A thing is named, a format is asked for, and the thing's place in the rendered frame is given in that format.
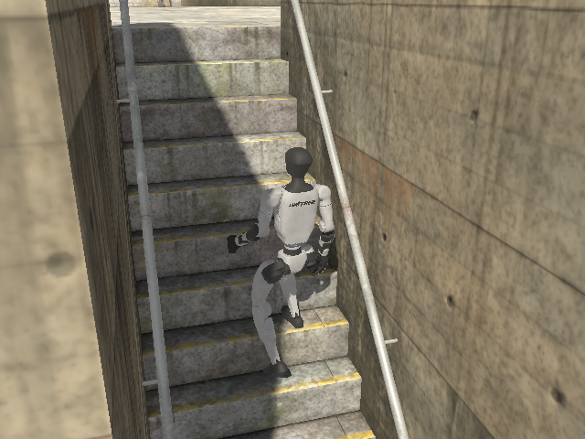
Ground stairs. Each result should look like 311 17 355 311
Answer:
112 27 376 439

